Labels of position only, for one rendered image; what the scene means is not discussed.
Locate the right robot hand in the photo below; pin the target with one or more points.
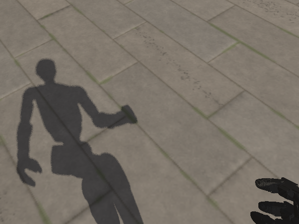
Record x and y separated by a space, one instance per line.
288 212

